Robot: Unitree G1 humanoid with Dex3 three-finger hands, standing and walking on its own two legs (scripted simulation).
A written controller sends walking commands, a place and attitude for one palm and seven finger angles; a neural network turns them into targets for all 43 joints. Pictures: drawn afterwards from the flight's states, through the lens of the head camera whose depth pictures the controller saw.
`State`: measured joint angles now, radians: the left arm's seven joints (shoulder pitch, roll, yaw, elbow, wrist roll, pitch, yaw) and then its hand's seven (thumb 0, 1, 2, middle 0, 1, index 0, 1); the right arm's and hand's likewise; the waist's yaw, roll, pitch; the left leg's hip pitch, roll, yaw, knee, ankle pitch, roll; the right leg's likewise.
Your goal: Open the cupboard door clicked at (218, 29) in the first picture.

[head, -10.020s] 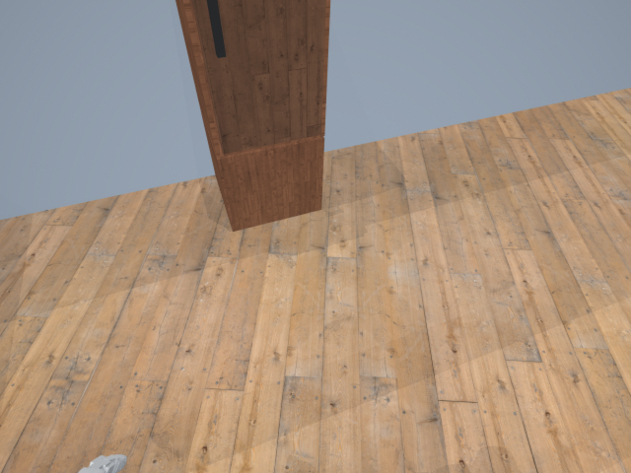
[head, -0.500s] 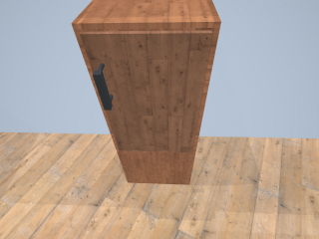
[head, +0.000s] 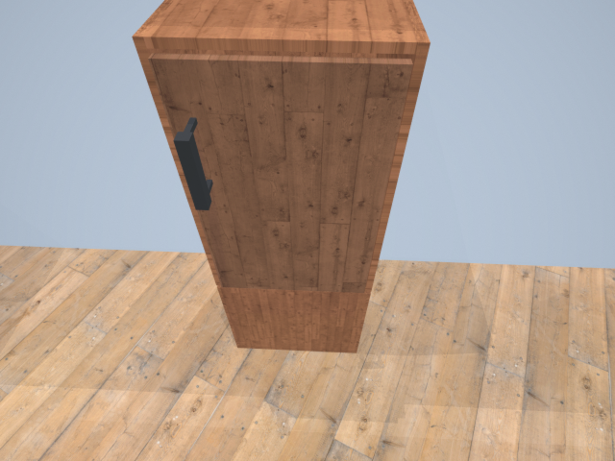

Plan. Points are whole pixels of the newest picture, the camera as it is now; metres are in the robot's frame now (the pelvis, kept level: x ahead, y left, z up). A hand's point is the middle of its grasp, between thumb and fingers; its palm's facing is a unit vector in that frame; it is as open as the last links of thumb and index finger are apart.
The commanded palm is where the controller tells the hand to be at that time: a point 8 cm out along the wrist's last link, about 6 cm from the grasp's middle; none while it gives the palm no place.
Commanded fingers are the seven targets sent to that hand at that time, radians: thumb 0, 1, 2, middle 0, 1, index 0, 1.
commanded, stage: look again from close up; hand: left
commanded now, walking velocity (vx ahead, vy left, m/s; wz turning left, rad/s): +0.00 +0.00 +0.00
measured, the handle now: (197, 165) +0.54 +0.22 +0.08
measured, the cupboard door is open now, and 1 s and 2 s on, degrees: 0 0 0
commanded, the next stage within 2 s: raise the hand with hooked fingers in 0.12 s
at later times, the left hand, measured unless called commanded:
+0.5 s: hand (161, 400) +0.19 +0.19 +0.00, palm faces +0.08 -1.00 -0.05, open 7.9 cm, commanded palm +0.12 +0.26 -0.04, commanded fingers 0.00 0.55 0.75 -0.23 -0.53 -0.23 -0.53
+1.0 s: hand (117, 396) +0.19 +0.25 +0.01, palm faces +0.01 -1.00 -0.05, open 10.7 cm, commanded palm +0.16 +0.30 +0.01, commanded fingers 0.00 -0.03 0.50 -0.27 -0.90 -0.27 -0.90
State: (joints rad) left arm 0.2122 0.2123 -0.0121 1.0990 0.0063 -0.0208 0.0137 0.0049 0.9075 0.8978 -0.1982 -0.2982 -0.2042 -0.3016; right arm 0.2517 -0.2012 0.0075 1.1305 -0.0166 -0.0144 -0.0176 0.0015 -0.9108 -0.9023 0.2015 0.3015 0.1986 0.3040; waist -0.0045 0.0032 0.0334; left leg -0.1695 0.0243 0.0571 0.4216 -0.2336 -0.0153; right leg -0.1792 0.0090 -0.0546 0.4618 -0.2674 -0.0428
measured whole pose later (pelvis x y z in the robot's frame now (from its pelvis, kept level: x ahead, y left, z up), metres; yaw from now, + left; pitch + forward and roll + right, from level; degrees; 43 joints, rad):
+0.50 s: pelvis -0.02 +0.00 -0.05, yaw +1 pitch +9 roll +1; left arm 0.32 0.18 0.19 0.24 -0.26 -0.57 -0.28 0.01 0.77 0.84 -0.21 -0.39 -0.21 -0.39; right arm 0.16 -0.25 -0.06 0.64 0.01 -0.29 -0.02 0.01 -0.91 -0.90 0.20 0.30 0.20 0.30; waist 0.00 -0.01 -0.11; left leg -0.61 0.02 0.04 0.85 -0.39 -0.01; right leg -0.61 -0.02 -0.07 0.89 -0.44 -0.05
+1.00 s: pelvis -0.03 +0.02 -0.05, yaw +2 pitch +9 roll -2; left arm 0.30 0.30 0.28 0.07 -0.34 -0.29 -0.38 0.01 0.19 0.59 -0.25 -0.76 -0.26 -0.76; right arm 0.27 -0.20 0.05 0.59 0.03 -0.24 -0.07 0.01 -0.90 -0.90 0.21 0.30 0.20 0.31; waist -0.01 0.03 -0.09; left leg -0.69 0.04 0.00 0.96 -0.43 0.01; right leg -0.64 0.00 -0.10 0.91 -0.43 -0.03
